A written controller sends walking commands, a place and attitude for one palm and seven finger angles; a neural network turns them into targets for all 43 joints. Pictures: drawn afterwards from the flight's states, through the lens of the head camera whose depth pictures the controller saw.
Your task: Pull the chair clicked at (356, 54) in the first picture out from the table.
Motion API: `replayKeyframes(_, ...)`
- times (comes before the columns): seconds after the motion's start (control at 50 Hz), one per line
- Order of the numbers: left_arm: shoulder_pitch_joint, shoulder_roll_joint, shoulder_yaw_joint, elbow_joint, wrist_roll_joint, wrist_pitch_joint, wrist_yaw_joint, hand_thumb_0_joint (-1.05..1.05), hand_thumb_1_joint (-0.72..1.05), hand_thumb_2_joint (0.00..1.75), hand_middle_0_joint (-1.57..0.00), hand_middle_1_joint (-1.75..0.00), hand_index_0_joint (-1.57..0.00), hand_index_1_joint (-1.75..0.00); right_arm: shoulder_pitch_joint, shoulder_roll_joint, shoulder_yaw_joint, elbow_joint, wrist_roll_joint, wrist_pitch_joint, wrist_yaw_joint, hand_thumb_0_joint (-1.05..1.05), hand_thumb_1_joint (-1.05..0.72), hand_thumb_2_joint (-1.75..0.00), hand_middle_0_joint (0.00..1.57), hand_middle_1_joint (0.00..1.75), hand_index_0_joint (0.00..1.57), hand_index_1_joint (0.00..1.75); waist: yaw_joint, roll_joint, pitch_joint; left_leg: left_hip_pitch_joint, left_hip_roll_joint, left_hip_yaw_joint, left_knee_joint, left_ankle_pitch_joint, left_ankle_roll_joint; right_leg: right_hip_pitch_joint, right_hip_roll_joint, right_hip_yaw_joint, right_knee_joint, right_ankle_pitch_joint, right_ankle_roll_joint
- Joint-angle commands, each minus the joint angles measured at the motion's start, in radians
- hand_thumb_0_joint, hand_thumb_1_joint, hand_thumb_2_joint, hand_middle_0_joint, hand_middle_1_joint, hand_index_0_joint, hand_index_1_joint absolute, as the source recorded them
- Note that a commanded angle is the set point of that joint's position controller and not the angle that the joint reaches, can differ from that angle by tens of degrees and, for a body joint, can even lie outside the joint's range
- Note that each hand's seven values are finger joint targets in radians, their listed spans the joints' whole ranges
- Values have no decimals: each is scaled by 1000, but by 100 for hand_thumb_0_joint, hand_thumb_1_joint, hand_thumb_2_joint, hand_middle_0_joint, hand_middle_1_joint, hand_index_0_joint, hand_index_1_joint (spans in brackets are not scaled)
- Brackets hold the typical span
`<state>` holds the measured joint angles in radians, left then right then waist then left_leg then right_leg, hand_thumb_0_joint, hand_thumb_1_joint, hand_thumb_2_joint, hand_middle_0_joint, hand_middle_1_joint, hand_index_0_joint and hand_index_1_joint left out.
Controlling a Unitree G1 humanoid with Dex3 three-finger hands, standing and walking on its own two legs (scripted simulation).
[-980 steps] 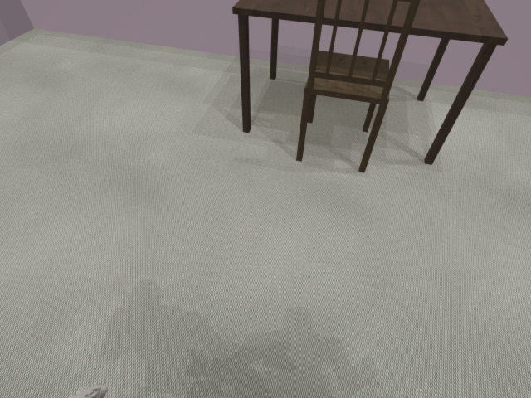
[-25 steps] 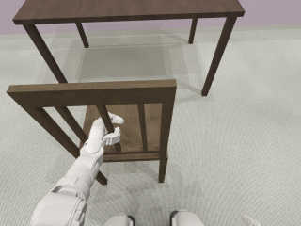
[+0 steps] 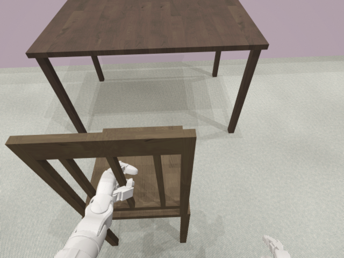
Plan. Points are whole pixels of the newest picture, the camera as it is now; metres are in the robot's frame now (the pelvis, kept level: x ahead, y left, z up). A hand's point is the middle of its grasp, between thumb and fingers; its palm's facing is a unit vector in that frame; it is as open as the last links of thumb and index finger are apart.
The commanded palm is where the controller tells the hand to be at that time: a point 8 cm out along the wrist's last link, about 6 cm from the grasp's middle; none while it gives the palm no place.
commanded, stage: stop walking, hand still on the chair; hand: left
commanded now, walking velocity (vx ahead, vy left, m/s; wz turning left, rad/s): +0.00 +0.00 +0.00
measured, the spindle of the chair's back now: (123, 184) +0.32 +0.15 -0.07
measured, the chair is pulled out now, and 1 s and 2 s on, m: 0.55 0.55 0.55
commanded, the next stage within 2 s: open the thumb and straighten the fingers in 0.46 s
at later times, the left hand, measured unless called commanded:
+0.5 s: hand (129, 189) +0.29 +0.13 -0.05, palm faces -0.04 -0.98 -0.18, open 4.9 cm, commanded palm +0.28 +0.18 -0.03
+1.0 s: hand (128, 185) +0.31 +0.14 -0.06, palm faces -0.06 -0.98 -0.18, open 13.1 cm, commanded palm +0.30 +0.19 -0.03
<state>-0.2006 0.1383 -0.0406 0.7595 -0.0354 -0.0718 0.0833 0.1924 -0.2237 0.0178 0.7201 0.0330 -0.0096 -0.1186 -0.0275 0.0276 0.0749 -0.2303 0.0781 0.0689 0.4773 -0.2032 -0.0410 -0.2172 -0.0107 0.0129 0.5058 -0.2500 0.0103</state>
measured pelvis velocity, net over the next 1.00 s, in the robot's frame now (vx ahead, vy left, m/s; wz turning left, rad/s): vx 0.02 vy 0.01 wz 0.05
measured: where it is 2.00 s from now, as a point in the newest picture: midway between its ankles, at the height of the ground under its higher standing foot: outside the picture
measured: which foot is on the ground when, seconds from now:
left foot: down 0.00-1.00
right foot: down 0.00-1.00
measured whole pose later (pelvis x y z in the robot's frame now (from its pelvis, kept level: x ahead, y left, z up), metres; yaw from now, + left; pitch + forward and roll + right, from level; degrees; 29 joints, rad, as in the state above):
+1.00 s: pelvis +0.02 +0.01 -0.02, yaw +3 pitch +7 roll +0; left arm -0.08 0.16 -0.08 0.43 -0.04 0.09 0.04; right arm 0.23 -0.27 -0.01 0.63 0.04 -0.03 -0.04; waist -0.06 0.04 -0.05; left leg -0.51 0.04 0.03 0.73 -0.34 -0.02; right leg -0.46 -0.06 -0.02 0.74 -0.40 0.03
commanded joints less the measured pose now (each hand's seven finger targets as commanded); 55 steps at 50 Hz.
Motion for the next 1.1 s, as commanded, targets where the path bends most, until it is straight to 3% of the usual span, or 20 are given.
replayKeyframes(0.0, -257, 150, 37, -264, 11, -65, 8, 0, 90, 90, -50, -145, -50, -145, -53, -105, -35, -133, -5, -25, -6, 0, -90, -90, 20, 30, 20, 30, 13, 7, -283, 174, 66, -70, -45, 204, 61, 34, -107, 64, -100, 250, -28)
replayKeyframes(0.04, -243, 135, 26, -268, 10, -62, 7, 0, 90, 90, -50, -145, -50, -145, -58, -102, -33, -141, -5, -18, -5, 0, -90, -90, 20, 30, 20, 30, 13, -29, -294, 178, 66, -69, -43, 216, 60, 46, -107, 61, -99, 275, -30)
replayKeyframes(0.08, -227, 134, 14, -280, 7, -59, 4, 0, 90, 90, -50, -145, -50, -145, -59, -106, -35, -142, -4, -13, -8, 0, -90, -90, 20, 30, 20, 30, 9, 8, -278, 181, 63, -65, -50, 222, 59, 40, -110, 58, -105, 289, -29)
replayKeyframes(0.14, -214, 124, 14, -286, 10, -56, 6, 0, 90, 90, -50, -145, -50, -145, -64, -102, -32, -152, -7, -5, -5, 0, -90, -90, 20, 30, 20, 30, 14, -24, -285, 184, 65, -67, -51, 221, 59, 43, -106, 59, -103, 282, -32)
replayKeyframes(0.2, -199, 129, 17, -308, 11, -56, 8, 0, 90, 90, -50, -145, -50, -145, -66, -103, -33, -157, -7, -1, -7, 0, -90, -90, 20, 30, 20, 30, 14, 8, -291, 199, 68, -69, -59, 247, 61, 43, -104, 54, -97, 294, -31)
replayKeyframes(0.26, -191, 123, 10, -329, 12, -57, 7, 0, 90, 90, -50, -145, -50, -145, -69, -101, -29, -165, -8, 2, -5, 0, -90, -90, 20, 30, 20, 30, 16, -10, -298, 205, 72, -71, -55, 290, 62, 51, -101, 42, -87, 309, -31)
replayKeyframes(0.28, -177, 132, 10, -331, 11, -55, 7, 0, 90, 90, -50, -145, -50, -145, -66, -106, -31, -162, -8, 2, -8, 0, -90, -90, 20, 30, 20, 30, 13, 20, -289, 200, 71, -74, -62, 295, 64, 51, -102, 40, -92, 304, -29)
replayKeyframes(0.34, -172, 118, 5, -342, 12, -54, 7, 0, 90, 90, -50, -145, -50, -145, -69, -100, -27, -167, -10, 4, -3, 0, -90, -90, 20, 30, 20, 30, 18, -10, -291, 201, 73, -78, -61, 288, 63, 50, -100, 38, -90, 289, -30)
replayKeyframes(0.48, -164, 124, 0, -358, 10, -55, 7, 0, 90, 90, -50, -145, -50, -145, -63, -101, -26, -161, -9, 4, -5, 0, -90, -90, 20, 30, 20, 30, 14, 13, -280, 192, 67, -74, -68, 250, 65, 47, -103, 42, -104, 264, -30)
replayKeyframes(0.54, -117, 122, 15, -326, 12, -54, 10, 0, 90, 90, -50, -145, -50, -145, -62, -99, -28, -160, -10, 6, -4, 0, -90, -90, 20, 30, 20, 30, 18, -23, -292, 192, 68, -72, -61, 245, 63, 53, -104, 42, -100, 274, -33)
replayKeyframes(0.56, 14, 41, -50, -193, -10, -3, -18, 0, 78, 84, -50, -145, -50, -145, -31, -155, -42, -145, 20, 6, 39, 0, -90, -90, 20, 30, 20, 30, -67, -184, -221, 53, 8, -46, -36, 113, 56, -25, -63, -60, -57, 201, -12)
replayKeyframes(0.58, -2, 63, -31, -220, -18, 1, -32, 0, 66, 78, -50, -145, -50, -145, -46, -166, -46, -154, 25, 9, 55, 0, -90, -90, 20, 30, 20, 30, -45, -197, -201, 0, 3, -40, -32, 60, 58, -26, -65, -59, -49, 167, -16)
replayKeyframes(0.6, -67, 152, 33, -350, -16, -22, -33, 0, 54, 73, -50, -145, -50, -145, -55, -164, -54, -171, 29, -1, 67, 0, -90, -90, 20, 30, 20, 30, -36, -153, -233, -23, -14, -37, -10, 19, 66, -39, -61, -46, -40, 138, -16)
replayKeyframes(0.62, -80, 149, 23, -418, -10, -29, -39, 0, 42, 67, -50, -145, -50, -145, -63, -158, -56, -187, 25, -15, 75, 0, -90, -90, 20, 30, 20, 30, -27, -49, -271, -12, -25, -29, 10, 13, 67, -51, -61, -42, -23, 124, -19)
replayKeyframes(0.66, -124, 130, -3, -476, 2, -22, -46, 0, 17, 55, -50, -145, -50, -145, -48, -147, -56, -189, 20, -32, 86, 0, -90, -90, 20, 30, 20, 30, -42, 6, -306, -6, -30, -37, 48, 31, 67, -98, -48, -48, 9, 116, -21)
replayKeyframes(0.74, -99, 95, -17, -475, -3, 35, -45, 0, -31, 32, -50, -145, -50, -145, -34, -155, -59, -203, 17, -43, 96, 0, -90, -90, 20, 30, 20, 30, -44, -11, -293, -70, -34, -47, 96, 9, 63, -165, -36, -62, 59, 92, -18)
replayKeyframes(0.76, -84, 85, -18, -497, -4, 44, -43, 0, -43, 26, -47, -138, -47, -138, -30, -153, -63, -213, 14, -49, 96, 0, -90, -90, 20, 30, 20, 30, -36, -12, -326, -66, -36, -48, 110, 26, 63, -164, -35, -65, 74, 107, -17)
replayKeyframes(0.78, -73, 154, 47, -473, -2, 58, -36, 0, -55, 20, -45, -130, -45, -130, -22, -167, -67, -208, 13, -46, 91, 0, -90, -90, 20, 30, 20, 30, -32, -34, -320, -86, -36, -53, 119, 22, 62, -164, -33, -62, 82, 105, -19)
replayKeyframes(0.92, -123, 77, -16, -552, -7, 102, -44, 0, -55, 20, -27, -80, -27, -80, -14, -166, -63, -234, 8, -61, 72, 0, -90, -90, 20, 30, 20, 30, -41, -41, -369, -92, -37, -61, 169, 45, 61, -220, -31, -75, 136, 108, -10)
replayKeyframes(1.08, -46, 141, 60, -513, -1, 153, -51, 0, -55, 20, -7, -22, -7, -22, 9, -174, -57, -239, -2, -61, 63, 0, -90, -90, 20, 30, 20, 30, -26, -93, -375, -140, -45, -60, 214, 99, 63, -209, -30, -75, 171, 199, -8)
